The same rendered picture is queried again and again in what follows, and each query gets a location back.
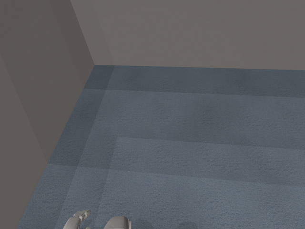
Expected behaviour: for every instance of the robot left hand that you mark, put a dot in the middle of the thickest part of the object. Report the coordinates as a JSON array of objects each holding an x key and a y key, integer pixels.
[{"x": 77, "y": 219}]

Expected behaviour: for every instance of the robot left thigh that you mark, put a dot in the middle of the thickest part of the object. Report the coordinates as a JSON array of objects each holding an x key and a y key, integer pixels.
[{"x": 119, "y": 222}]

